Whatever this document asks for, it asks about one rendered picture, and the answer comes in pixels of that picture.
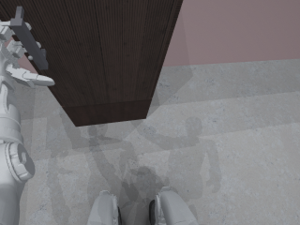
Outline left robot thigh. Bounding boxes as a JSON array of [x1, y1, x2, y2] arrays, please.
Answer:
[[86, 194, 119, 225]]

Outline cupboard door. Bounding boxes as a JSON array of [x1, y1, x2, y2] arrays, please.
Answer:
[[0, 0, 178, 108]]

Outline handle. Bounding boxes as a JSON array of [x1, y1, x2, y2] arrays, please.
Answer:
[[9, 6, 49, 70]]

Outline left robot hand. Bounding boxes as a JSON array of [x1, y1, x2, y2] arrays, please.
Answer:
[[0, 20, 55, 88]]

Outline right robot thigh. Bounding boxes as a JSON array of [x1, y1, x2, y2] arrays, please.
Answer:
[[155, 190, 199, 225]]

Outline robot thigh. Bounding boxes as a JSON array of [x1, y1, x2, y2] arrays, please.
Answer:
[[155, 190, 199, 225], [86, 194, 119, 225]]

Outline left robot forearm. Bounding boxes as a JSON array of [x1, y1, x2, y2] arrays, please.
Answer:
[[0, 75, 24, 146]]

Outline robot left upper arm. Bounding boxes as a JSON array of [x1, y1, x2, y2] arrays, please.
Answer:
[[0, 142, 36, 225]]

